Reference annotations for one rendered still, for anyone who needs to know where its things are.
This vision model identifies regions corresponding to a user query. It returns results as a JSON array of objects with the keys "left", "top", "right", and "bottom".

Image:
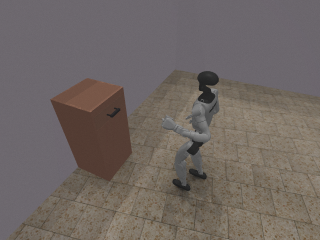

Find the robot left forearm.
[{"left": 173, "top": 124, "right": 209, "bottom": 143}]

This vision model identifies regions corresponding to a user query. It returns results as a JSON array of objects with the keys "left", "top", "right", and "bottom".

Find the cabinet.
[{"left": 50, "top": 78, "right": 132, "bottom": 182}]

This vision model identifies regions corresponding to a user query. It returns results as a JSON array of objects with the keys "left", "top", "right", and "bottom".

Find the left robot foot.
[{"left": 172, "top": 179, "right": 191, "bottom": 191}]

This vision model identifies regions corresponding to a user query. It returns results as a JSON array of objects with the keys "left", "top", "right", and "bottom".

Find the humanoid robot head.
[{"left": 197, "top": 71, "right": 219, "bottom": 104}]

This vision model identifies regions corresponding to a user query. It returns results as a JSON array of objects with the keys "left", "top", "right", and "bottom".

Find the robot right upper arm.
[{"left": 211, "top": 88, "right": 220, "bottom": 115}]

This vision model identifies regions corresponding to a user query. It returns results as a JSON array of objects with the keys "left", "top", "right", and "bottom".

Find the robot left upper arm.
[{"left": 191, "top": 103, "right": 211, "bottom": 143}]

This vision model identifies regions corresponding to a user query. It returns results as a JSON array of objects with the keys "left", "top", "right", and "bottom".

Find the left robot hand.
[{"left": 161, "top": 115, "right": 176, "bottom": 130}]

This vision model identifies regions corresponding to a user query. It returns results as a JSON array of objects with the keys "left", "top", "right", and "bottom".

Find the right robot hand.
[{"left": 185, "top": 114, "right": 192, "bottom": 123}]

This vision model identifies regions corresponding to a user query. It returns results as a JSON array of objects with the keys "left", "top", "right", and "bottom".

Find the drawer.
[{"left": 94, "top": 95, "right": 124, "bottom": 130}]

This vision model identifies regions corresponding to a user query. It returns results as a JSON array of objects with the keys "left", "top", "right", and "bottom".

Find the handle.
[{"left": 107, "top": 108, "right": 121, "bottom": 118}]

